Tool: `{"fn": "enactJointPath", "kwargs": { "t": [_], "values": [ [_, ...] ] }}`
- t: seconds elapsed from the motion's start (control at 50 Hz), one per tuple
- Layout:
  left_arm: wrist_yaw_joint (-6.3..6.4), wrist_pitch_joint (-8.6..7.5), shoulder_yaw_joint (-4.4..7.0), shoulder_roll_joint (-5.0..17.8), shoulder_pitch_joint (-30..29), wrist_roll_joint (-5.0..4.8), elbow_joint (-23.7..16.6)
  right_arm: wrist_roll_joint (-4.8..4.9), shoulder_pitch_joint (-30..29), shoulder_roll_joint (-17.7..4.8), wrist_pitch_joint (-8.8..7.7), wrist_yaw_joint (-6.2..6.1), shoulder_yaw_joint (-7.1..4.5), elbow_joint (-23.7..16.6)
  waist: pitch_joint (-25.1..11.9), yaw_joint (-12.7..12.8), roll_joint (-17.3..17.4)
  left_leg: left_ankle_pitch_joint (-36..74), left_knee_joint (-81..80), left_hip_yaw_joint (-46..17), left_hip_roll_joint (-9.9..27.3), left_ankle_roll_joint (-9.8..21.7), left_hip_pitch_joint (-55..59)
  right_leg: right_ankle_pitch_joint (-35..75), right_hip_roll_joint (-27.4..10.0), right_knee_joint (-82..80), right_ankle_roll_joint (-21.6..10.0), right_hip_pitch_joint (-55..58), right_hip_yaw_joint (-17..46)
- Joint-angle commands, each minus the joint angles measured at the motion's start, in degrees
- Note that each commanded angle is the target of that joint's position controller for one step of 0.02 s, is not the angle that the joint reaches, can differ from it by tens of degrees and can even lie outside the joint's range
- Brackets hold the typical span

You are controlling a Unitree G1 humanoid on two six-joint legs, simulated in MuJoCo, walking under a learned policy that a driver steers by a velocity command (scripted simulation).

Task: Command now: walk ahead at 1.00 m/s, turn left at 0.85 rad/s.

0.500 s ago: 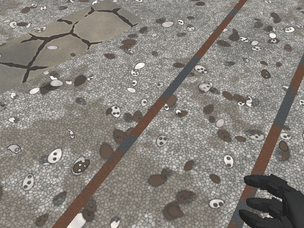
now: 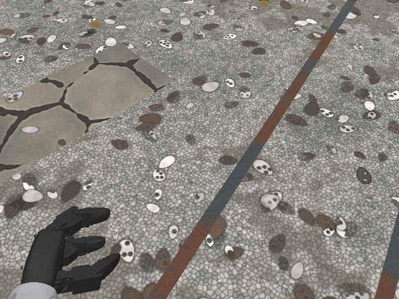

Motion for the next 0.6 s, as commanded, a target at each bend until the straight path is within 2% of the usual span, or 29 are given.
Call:
{"fn": "enactJointPath", "kwargs": {
  "t": [0.02, 0.04, 0.06, 0.08, 0.1, 0.12, 0.14, 0.16, 0.18, 0.2, 0.22, 0.24, 0.28, 0.32, 0.34, 0.36, 0.38, 0.4, 0.42, 0.44, 0.46, 0.48, 0.5, 0.52, 0.54, 0.56, 0.58, 0.6],
  "values": [
    [1.35, -0.05, 5.3, 10.3, 18.39, -0.81, 0.15, -1.43, -8.0, -7.92, -0.08, 0.55, -1.32, -5.94, -8.22, 17.08, 5.07, 31.61, 17.99, -4.93, 6.14, 2.44, -22.54, -7.57, -1.82, 4.23, -3.05, 37.86, -1.88],
    [2.17, 0.73, 6.26, 14.36, 32.05, -0.53, 1.91, -3.69, -7.24, -2.69, -0.24, 0.76, 0.47, -7.71, -19.71, 20.71, -3.77, 16.01, 39.69, 0.01, 2.51, 1.03, -33.05, -19.21, -12.63, 6.54, -5.38, 56.55, 10.32],
    [0.6, 0.99, 6.77, 18.77, 32.32, 0.64, 4.11, 1.32, 1.57, 0.94, -1.27, 0.81, 2.37, -10.56, -29.22, 13.6, -32.78, -2.73, 59.04, 4.72, 1.12, -0.45, -48.76, -42.92, -27.28, -8.82, -15.49, 66.43, 48.05],
    [0.68, 1.65, 5.7, 11.36, 28.71, 0.58, 2.23, 2.48, -2.99, -4.25, -0.7, -0.02, 1.71, -8.45, -19.42, 16.21, -20.97, 2.12, 63.29, 6.2, 6.16, -0.72, -55.49, -53.09, -23.61, -13.14, -13.65, 60.01, 46.6],
    [1.2, 2.3, 4.89, 8.06, 26.66, 0.48, 3.16, 1.33, -11.09, -6.61, -0.37, 0.03, 1.16, -9.49, -9.71, 17.47, -12.76, 5.6, 63.75, 8.95, 7.64, -0.82, -58.19, -42.45, -21.31, -12.12, -11.44, 52.84, 33.91],
    [1.26, 2.74, 4.54, 7.22, 25.03, 1.44, 4.24, -0.06, -15.45, -6.43, 0.05, 0.22, 1.11, -10.23, -4.43, 16.2, -2.69, 7.44, 61.76, 10.08, 10.12, -0.85, -55.61, -27.92, -19.41, -11.55, -10.77, 44.26, 24.55],
    [1.28, 2.83, 4.18, 5.82, 22.94, 2.27, 5.3, -1.12, -18.05, -5.84, 0.37, 0.59, 0.81, -11.36, -1.19, 14.22, -1.28, 8.73, 58.24, 9.99, 11.92, -0.57, -53.09, -19.91, -17.31, -12.07, -10.8, 37.3, 18.04],
    [1.31, 2.68, 3.84, 4.56, 20.99, 2.59, 6.28, -0.53, -18.19, -4.45, 1.14, 1.19, 0.78, -12.05, 1.08, 11.86, -3.22, 8.24, 56.5, 9.55, 13.76, -0.39, -50.46, -15.98, -16.12, -13.12, -10.37, 32.04, 12.73],
    [1.05, 2.55, 3.59, 3.09, 19.43, 1.89, 7.16, 0.23, -18.72, -2.8, 2.02, 1.49, 1.07, -12.77, 2.45, 10.54, -4.49, 6.92, 55.08, 9.79, 14.9, -0.25, -50.34, -13.55, -15.66, -14.48, -9.99, 29.52, 8.45],
    [0.88, 2.48, 3.53, 2.54, 18.24, 1.07, 7.82, 0.53, -19.58, -1.66, 2.79, 1.66, 1.4, -13.67, 3.64, 9.44, -4.37, 6.24, 53.65, 10.06, 15.91, -0.2, -51.01, -10.79, -15.81, -15.9, -9.7, 27.61, 4.79],
    [0.87, 2.32, 3.77, 3.2, 17.19, 0.62, 8.18, 0.17, -20.64, -1.27, 3.15, 1.84, 1.66, -14.65, 4.76, 8.61, -3.73, 8.23, 52.08, 10.31, 16.51, -0.43, -51.93, -7.29, -16.15, -17.24, -9.8, 26.28, 1.7],
    [0.99, 2.13, 4.09, 4.39, 15.79, 0.47, 8.25, -0.32, -21.4, -1.4, 3.24, 2.11, 1.84, -15.43, 5.62, 7.65, -2.98, 11.31, 49.41, 10.29, 17.1, -0.76, -52.13, -4.47, -16.23, -18.59, -9.7, 25.08, -1.61],
    [1.45, 1.85, 4.89, 7.32, 13.53, 0.58, 8.17, -0.81, -22.77, -2.67, 2.99, 2.92, 1.86, -15.89, 6.53, 6.69, -1.6, 20.6, 41.46, 12.26, 16.69, -1.0, -48.76, -3.1, -13.96, -21.37, -8.51, 22.89, -9.64],
    [1.72, 1.86, 5.5, 9.79, 15.17, 0.49, 8.91, -1.12, -26.85, -4.02, 2.57, 3.85, 1.64, -16.24, 7.36, 8.32, 1.8, 29.03, 31.88, 16.67, 14.53, 0.07, -44.33, -0.37, -11.54, -22.94, -6.88, 24.39, -16.07],
    [1.66, 2.02, 5.7, 10.93, 16.49, 0.47, 9.36, -1.13, -28.56, -4.47, 2.36, 4.23, 1.47, -16.46, 7.59, 8.97, 2.61, 31.04, 27.86, 18.98, 12.88, 0.9, -41.74, 4.51, -10.96, -22.9, -6.19, 26.06, -18.37],
    [1.55, 2.2, 5.97, 12.64, 17.21, 0.48, 9.59, -1.08, -29.07, -5.26, 2.24, 4.47, 1.12, -16.72, 6.96, 8.56, 1.63, 31.22, 24.97, 21.45, 10.62, 1.92, -37.74, 15.48, -10.9, -21.37, -5.63, 27.8, -20.02],
    [1.49, 2.6, 6.32, 14.43, 18.37, 0.43, 9.75, -0.9, -28.69, -6.95, 2.26, 4.56, 0.4, -16.82, 5.23, 7.59, -0.46, 29.03, 24.32, 24.19, 7.77, 2.83, -34.19, 30.71, -11.19, -17.8, -5.27, 31.1, -20.94],
    [1.55, 3.25, 6.72, 16.19, 19.11, 0.21, 9.76, -0.35, -26.48, -8.88, 2.47, 4.53, -0.47, -16.68, 3.1, 5.34, -3.44, 24.76, 24.64, 26.22, 5.09, 3.78, -30.66, 46.02, -11.91, -11.74, -5.08, 34.26, -21.48],
    [1.54, 3.93, 7.07, 17.61, 18.56, 0.0, 9.37, 0.21, -20.18, -11.44, 2.87, 4.41, -1.78, -15.54, -0.46, 1.19, -5.95, 20.25, 25.07, 27.18, 2.91, 5.1, -23.17, 56.58, -12.67, -1.56, -5.18, 34.58, -21.64],
    [1.65, 4.27, 7.21, 17.95, 16.58, -0.27, 8.24, 0.08, -8.18, -15.24, 3.3, 4.12, -3.84, -12.28, -6.06, -4.99, -6.09, 19.21, 22.69, 26.49, 1.21, 7.42, -7.14, 59.74, -12.64, 13.54, -5.15, 28.55, -20.8],
    [1.81, 3.7, 6.05, 14.36, 15.76, -0.08, 7.9, 0.38, 2.65, -18.18, 4.0, 3.18, -5.48, -8.08, -8.09, -8.95, 1.26, 22.55, 17.86, 19.15, 3.23, 10.28, 11.75, 27.38, -7.26, 36.73, -2.34, 13.29, -19.82],
    [1.12, 1.68, 2.57, 2.91, 19.67, 2.16, 5.8, 0.1, -2.08, -21.3, 3.99, 3.0, -4.83, -8.6, -6.06, 0.9, 23.37, 25.57, 14.62, 0.47, 8.72, 14.93, 17.41, -34.16, 4.26, 61.72, -0.86, -4.92, -14.9],
    [0.42, -1.12, 1.69, 4.93, 23.4, -0.16, 1.06, -1.57, -6.18, -20.04, 2.13, 3.37, -3.63, -13.14, -21.2, 4.89, 23.42, -6.3, -2.45, -32.69, 19.98, 24.94, 24.69, -34.23, 5.23, 66.62, -2.63, -16.71, -0.36],
    [0.55, -2.25, 2.79, 11.26, 14.21, -1.73, 0.55, -1.65, -6.18, -15.71, 0.88, 3.46, -3.21, -13.58, -14.49, 1.36, 10.12, -13.22, -10.02, -35.41, 19.89, 20.2, 17.54, -27.07, 2.08, 60.78, -4.4, -17.45, 0.9],
    [0.96, -2.34, 2.71, 10.2, 11.07, -2.11, -0.47, -2.11, -8.0, -15.1, -0.39, 3.65, -2.85, -12.69, -5.57, 4.33, 2.09, -10.1, -11.51, -32.61, 19.11, 18.23, 7.28, -23.85, 0.85, 54.89, -4.57, -17.2, 0.02],
    [1.51, -1.7, 2.21, 8.73, 12.55, -0.68, 1.28, -2.39, -11.74, -13.47, -1.32, 3.75, -2.21, -12.75, -3.53, 7.56, -3.81, -4.03, -10.03, -27.1, 17.77, 16.6, -1.32, -21.22, -2.15, 49.95, -4.15, -11.93, 0.67],
    [1.48, -0.72, 2.47, 8.48, 15.95, 0.2, 2.71, -3.01, -15.57, -12.43, -1.61, 3.37, -1.81, -13.23, -1.71, 10.62, -3.45, 0.33, -8.83, -21.28, 15.25, 15.85, -9.16, -18.83, -3.81, 46.19, -3.21, -6.9, 1.09],
    [1.22, 0.51, 2.68, 8.69, 17.42, 0.42, 3.65, -3.32, -17.39, -10.64, -1.65, 2.97, -1.12, -13.25, 0.38, 12.01, -1.36, 3.44, -9.64, -16.49, 13.17, 15.36, -14.86, -17.93, -5.01, 43.36, -2.4, -4.1, 0.68]
  ]
}}
Keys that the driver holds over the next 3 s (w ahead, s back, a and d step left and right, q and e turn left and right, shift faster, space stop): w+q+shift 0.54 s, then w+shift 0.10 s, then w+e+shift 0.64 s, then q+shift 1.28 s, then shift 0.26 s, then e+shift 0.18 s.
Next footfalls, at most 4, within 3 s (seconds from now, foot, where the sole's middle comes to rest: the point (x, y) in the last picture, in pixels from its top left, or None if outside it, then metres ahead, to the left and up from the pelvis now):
0.02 right None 0.22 -0.17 -0.76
0.46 left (119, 294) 0.55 0.19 -0.76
0.94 right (78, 182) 1.02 0.35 -0.76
1.36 left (5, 132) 1.34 0.68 -0.76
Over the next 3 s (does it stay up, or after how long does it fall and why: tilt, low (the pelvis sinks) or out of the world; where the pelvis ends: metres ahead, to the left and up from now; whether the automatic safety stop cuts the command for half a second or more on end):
stays up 1.42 0.65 0.02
